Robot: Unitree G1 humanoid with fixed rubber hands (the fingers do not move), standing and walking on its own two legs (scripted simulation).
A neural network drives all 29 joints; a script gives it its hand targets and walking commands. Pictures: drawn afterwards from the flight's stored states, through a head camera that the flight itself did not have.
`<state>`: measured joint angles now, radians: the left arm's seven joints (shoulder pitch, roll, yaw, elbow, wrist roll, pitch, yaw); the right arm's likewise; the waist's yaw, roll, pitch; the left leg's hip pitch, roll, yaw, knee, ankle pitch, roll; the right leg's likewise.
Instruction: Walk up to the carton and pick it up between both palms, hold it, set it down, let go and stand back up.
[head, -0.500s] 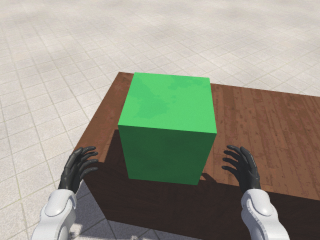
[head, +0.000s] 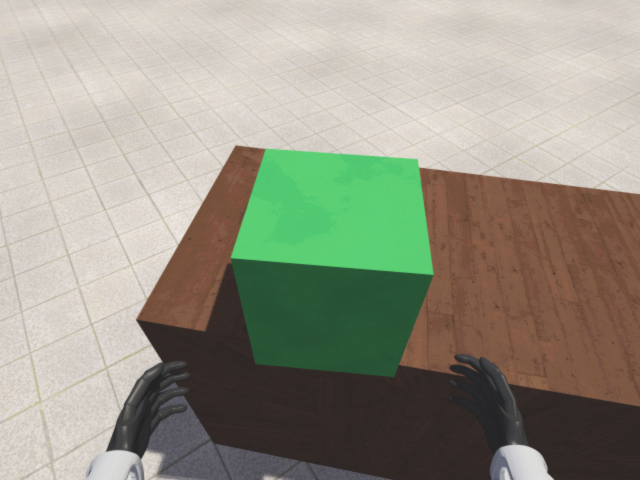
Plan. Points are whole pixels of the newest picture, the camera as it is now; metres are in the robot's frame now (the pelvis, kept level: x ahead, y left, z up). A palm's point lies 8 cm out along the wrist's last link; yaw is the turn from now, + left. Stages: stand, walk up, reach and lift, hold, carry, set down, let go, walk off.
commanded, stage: set down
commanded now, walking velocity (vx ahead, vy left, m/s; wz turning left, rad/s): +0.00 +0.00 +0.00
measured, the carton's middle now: (332, 266) +0.40 +0.01 +0.04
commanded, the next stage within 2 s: let go in 0.80 s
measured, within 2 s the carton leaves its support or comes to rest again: neither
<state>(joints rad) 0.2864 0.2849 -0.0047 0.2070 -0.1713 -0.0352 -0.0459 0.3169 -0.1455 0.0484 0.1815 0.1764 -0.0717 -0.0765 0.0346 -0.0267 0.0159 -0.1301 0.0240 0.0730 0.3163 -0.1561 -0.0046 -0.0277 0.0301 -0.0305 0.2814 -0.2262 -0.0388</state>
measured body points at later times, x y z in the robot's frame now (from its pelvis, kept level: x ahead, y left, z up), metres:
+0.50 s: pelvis +0.00 +0.00 +0.00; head +0.00 +0.01 +0.45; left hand +0.17 +0.23 -0.07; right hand +0.18 -0.21 -0.06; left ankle +0.01 +0.12 -0.75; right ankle -0.04 -0.09 -0.75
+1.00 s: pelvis -0.01 -0.01 +0.00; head +0.00 +0.01 +0.45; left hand +0.16 +0.23 -0.10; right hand +0.16 -0.23 -0.09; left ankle +0.01 +0.12 -0.75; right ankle -0.04 -0.09 -0.75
